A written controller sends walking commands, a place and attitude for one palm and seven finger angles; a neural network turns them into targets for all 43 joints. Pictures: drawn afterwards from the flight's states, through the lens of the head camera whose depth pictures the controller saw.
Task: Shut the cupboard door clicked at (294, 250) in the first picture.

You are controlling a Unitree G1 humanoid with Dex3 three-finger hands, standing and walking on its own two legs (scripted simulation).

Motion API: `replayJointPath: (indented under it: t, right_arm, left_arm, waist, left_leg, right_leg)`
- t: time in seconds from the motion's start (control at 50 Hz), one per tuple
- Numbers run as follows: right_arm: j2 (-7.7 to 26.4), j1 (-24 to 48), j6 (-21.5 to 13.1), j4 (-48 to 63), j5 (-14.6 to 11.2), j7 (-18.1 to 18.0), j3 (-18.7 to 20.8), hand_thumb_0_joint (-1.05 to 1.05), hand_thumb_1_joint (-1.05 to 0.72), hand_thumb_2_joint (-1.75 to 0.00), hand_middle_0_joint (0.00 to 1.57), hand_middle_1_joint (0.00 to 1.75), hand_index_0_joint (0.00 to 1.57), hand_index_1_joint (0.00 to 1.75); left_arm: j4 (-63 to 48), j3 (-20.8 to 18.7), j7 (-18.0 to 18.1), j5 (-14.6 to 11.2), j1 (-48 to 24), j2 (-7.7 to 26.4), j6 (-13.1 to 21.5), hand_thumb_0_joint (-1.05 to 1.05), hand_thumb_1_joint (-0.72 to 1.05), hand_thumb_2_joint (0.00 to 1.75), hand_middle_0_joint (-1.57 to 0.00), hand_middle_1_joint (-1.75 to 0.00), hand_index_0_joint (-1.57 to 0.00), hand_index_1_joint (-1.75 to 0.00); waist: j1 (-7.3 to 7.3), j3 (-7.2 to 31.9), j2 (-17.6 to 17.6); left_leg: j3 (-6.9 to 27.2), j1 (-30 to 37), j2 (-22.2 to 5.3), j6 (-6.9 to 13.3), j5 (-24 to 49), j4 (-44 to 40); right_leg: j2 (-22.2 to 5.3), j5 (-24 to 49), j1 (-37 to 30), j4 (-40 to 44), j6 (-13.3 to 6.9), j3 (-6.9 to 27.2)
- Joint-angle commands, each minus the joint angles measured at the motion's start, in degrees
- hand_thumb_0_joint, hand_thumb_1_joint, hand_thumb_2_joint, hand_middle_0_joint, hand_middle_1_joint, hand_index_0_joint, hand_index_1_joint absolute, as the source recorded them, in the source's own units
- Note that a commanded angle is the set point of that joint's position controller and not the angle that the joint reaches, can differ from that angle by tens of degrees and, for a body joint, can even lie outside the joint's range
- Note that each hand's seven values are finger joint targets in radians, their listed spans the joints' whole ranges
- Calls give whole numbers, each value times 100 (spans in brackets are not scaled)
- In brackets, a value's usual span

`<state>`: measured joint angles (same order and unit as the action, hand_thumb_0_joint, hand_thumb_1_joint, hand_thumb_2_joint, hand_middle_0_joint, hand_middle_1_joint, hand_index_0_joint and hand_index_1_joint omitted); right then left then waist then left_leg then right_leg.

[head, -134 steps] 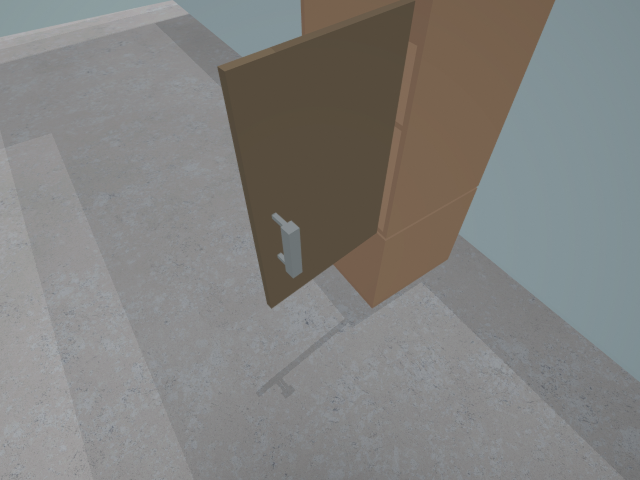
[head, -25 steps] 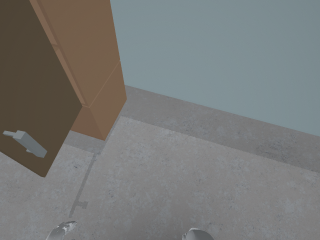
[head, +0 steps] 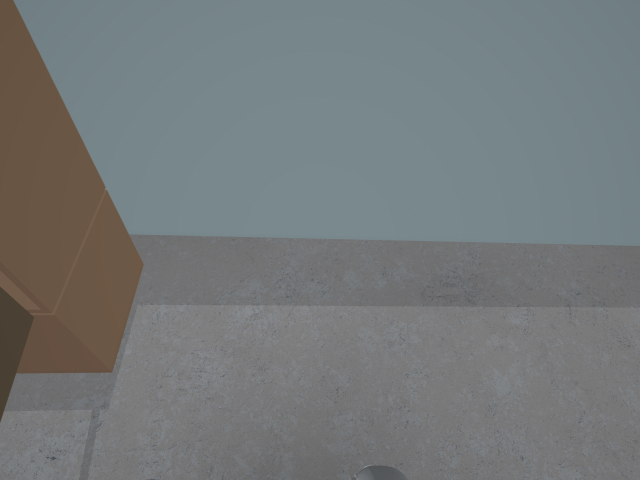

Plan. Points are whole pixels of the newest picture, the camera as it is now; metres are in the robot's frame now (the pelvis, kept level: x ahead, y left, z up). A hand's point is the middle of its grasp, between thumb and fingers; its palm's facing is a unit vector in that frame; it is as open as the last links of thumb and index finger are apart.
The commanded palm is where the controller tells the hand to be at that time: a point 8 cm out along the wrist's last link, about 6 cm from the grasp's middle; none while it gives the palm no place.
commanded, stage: walk to a spot facing it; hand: left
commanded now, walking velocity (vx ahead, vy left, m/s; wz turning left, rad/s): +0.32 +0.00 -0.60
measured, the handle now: out of the picture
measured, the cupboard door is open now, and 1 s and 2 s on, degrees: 96 96 96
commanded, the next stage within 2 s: turn to face it in 0.92 s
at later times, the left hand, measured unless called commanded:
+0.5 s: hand (273, 354) +0.33 +0.08 -0.16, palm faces -0.26 -0.94 -0.22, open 7.2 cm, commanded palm none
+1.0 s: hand (306, 257) +0.54 +0.03 -0.17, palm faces -0.30 -0.94 -0.15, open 7.4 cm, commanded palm none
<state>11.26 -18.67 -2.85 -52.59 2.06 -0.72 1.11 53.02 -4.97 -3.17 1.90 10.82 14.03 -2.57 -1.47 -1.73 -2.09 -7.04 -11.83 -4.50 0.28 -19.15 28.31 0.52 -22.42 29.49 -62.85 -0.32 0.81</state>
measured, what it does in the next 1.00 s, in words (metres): walks ahead, turning right: right foot, then left foot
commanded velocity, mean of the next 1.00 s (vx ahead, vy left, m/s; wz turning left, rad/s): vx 0.33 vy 0.00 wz -0.35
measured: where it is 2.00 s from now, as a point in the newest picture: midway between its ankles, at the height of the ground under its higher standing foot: (386, 352)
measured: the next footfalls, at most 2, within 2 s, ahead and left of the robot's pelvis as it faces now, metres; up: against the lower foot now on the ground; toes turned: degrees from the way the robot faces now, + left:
right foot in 0.30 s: +0.22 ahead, -0.14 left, +0.00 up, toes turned -17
left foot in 0.80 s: +0.52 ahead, -0.03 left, +0.00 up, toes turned -13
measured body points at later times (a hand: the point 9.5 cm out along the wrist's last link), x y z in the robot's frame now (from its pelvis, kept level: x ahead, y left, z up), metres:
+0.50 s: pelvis +0.20 -0.09 +0.00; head +0.25 -0.10 +0.45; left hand +0.34 +0.13 -0.15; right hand +0.16 -0.32 -0.15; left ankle +0.25 +0.09 -0.66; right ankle +0.18 -0.13 -0.74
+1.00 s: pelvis +0.45 -0.13 +0.00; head +0.49 -0.13 +0.45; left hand +0.55 +0.08 -0.16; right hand +0.40 -0.37 -0.14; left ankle +0.48 -0.02 -0.74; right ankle +0.40 -0.25 -0.66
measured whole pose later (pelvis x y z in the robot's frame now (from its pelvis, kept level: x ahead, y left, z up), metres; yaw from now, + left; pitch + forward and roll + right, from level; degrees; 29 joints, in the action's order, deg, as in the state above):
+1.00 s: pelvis +0.45 -0.13 +0.00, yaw -23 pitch +0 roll +0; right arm 9.9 -13.9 -4.1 -58.1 1.4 -1.3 2.2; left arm 58.4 -4.1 -1.7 1.2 15.1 10.1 0.3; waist 2.1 -3.7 -1.5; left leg -9.4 -10.8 -3.7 0.4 -15.0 25.8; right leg -3.9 -18.1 31.6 -63.9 -0.7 -1.6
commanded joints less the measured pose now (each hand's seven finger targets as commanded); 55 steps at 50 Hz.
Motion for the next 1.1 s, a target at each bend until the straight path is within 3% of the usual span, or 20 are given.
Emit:
replayJointPath:
  t: [0.0,0.14,0.18,0.22,0.24,0.26,0.28,0.3,0.32,0.36,0.4,0.64,0.68,0.72,0.74,0.78,0.8,0.86,0.96,1.08]
  right_arm:
    - [786,-766,-188,-30,-18,-161,141,0,-90,-90,20,30,20,30]
    - [798,-1413,-146,-403,37,-158,113,0,-90,-90,20,30,20,30]
    - [942,-1311,-135,-426,10,-156,135,0,-90,-90,20,30,20,30]
    - [1093,-924,-126,-357,-54,-144,179,0,-90,-90,20,30,20,30]
    - [1091,-567,-142,-238,-126,-104,181,0,-90,-90,20,30,20,30]
    - [680,-581,-138,-47,-255,-53,116,0,-90,-90,20,30,20,30]
    - [632,-252,-115,160,-272,-71,131,0,-90,-90,20,30,20,30]
    - [725,32,-52,178,-218,-59,196,0,-90,-90,20,30,20,30]
    - [619,73,-37,118,-180,-41,222,0,-90,-90,20,30,20,30]
    - [491,-26,119,-94,-81,-27,216,0,-90,-90,20,30,20,30]
    - [309,-382,185,-259,-46,18,197,0,-90,-90,20,30,20,30]
    - [224,1673,-17,301,-85,171,187,0,-90,-90,20,30,20,30]
    - [269,1705,-41,299,-82,166,194,0,-90,-90,20,30,20,30]
    - [402,779,-92,-55,-40,85,239,0,-90,-90,20,30,20,30]
    - [670,-53,-104,-322,-4,35,308,0,-90,-90,20,30,20,30]
    - [1508,-1353,-92,-581,57,-37,463,0,-90,-90,20,30,20,30]
    - [1366,-944,-35,-460,4,-34,421,0,-90,-90,20,30,20,30]
    - [628,-24,-166,-312,-6,-75,218,0,-90,-90,20,30,20,30]
    - [742,215,-198,-364,-40,-72,246,0,-90,-90,20,30,20,30]
    - [773,-211,-26,-626,-47,-57,213,0,-90,-90,20,30,20,30]
  left_arm:
    - [-636,47,-121,5,-703,-1,249,0,90,90,-20,-30,-20,-30]
    - [-800,193,-148,-39,-1624,-115,250,0,90,90,-20,-30,-20,-30]
    - [-676,158,-120,-49,-1302,30,263,0,90,90,-20,-30,-20,-30]
    - [-348,55,-53,-44,-143,284,313,0,90,90,-20,-30,-20,-30]
    - [-16,-69,-2,-28,926,613,367,0,90,90,-20,-30,-20,-30]
    - [172,-254,96,-17,1704,1307,423,0,90,90,-20,-30,-20,-30]
    - [221,-289,175,-167,1743,1583,394,0,90,90,-20,-30,-20,-30]
    - [91,-274,254,-205,1256,1461,341,0,90,90,-20,-30,-20,-30]
    - [-67,-158,287,-190,665,1123,378,0,90,90,-20,-30,-20,-30]
    - [-234,0,302,-133,19,667,463,0,90,90,-20,-30,-20,-30]
    - [-154,11,318,-72,-8,547,571,0,90,90,-20,-30,-20,-30]
    - [597,43,352,-98,1354,393,764,0,90,90,-20,-30,-20,-30]
    - [648,63,381,-94,1377,420,765,0,90,90,-20,-30,-20,-30]
    - [637,45,389,-122,1199,510,781,0,90,90,-20,-30,-20,-30]
    - [574,50,377,-152,1090,465,782,0,90,90,-20,-30,-20,-30]
    - [330,164,315,-232,1135,116,845,0,90,90,-20,-30,-20,-30]
    - [228,126,345,-181,774,295,787,0,90,90,-20,-30,-20,-30]
    - [265,64,211,-48,479,32,581,0,90,90,-20,-30,-20,-30]
    - [152,62,56,-44,460,-234,310,0,90,90,-20,-30,-20,-30]
    - [236,138,126,-24,332,-201,430,0,90,90,-20,-30,-20,-30]
  waist:
    - [-71,-180,1310]
    - [-317,-259,1269]
    - [-125,-79,1267]
    - [488,432,1182]
    - [1038,871,842]
    - [1289,1564,-740]
    - [1150,1612,-1126]
    - [927,643,-260]
    - [623,30,-124]
    - [139,-363,-156]
    - [-101,-101,-119]
    - [462,-72,-442]
    - [359,-114,-439]
    - [-140,262,-251]
    - [-509,606,-116]
    - [-745,1563,1574]
    - [-593,830,839]
    - [-57,-430,854]
    - [274,-112,1154]
    - [218,-38,744]
  left_leg:
    - [476,1346,-1112,104,2772,-1269]
    - [-405,1631,-1293,260,4050,-1043]
    - [-506,1547,-1472,312,5211,-605]
    - [-698,1091,-1420,183,5791,684]
    - [-851,40,-1216,-25,4954,1924]
    - [-857,-1863,-301,-280,400,3994]
    - [-32,-2745,107,-283,-1657,5423]
    - [611,-2988,-233,-168,-1083,5531]
    - [697,-2830,-530,-195,-470,5229]
    - [739,-2003,-647,-293,-47,4456]
    - [618,-1649,-529,-316,172,3789]
    - [268,-2500,-63,-263,673,1258]
    - [152,-1971,108,-150,552,801]
    - [-151,-359,495,10,989,70]
    - [204,1205,182,211,1490,-2]
    - [3553,2886,-2549,1527,2514,-714]
    - [3517,2030,-2583,1629,1849,-973]
    - [1993,93,-1804,935,1096,-1583]
    - [72,-132,-1276,599,1966,-1557]
    - [48,-266,-955,453,2449,-625]
  right_leg:
    - [-284,767,1510,-581,58,-325]
    - [-143,900,765,1786,-135,-975]
    - [82,652,-107,2218,-333,-1116]
    - [289,841,-1778,2712,-560,-1118]
    - [71,1173,-3536,3027,-749,-756]
    - [-1563,1156,-5139,3485,-1368,1640]
    - [-2422,1579,-4935,4375,-1724,3482]
    - [-2415,877,-3998,4718,-1743,3178]
    - [-2225,411,-2755,4930,-1556,2578]
    - [-1704,417,-1173,5254,-1219,1709]
    - [-1339,937,-1098,5239,-1113,1182]
    - [-1223,4400,-3471,4537,-1093,1002]
    - [-1253,5027,-3390,4257,-1035,977]
    - [-947,5925,-2913,3222,-783,615]
    - [-764,5198,-1830,2221,-587,489]
    - [289,-752,356,-1165,-273,-56]
    - [-102,-748,644,-1631,-303,279]
    - [-525,191,702,-1385,-144,231]
    - [-661,729,-13,671,29,-328]
    - [-203,1732,-1593,2812,-7,-941]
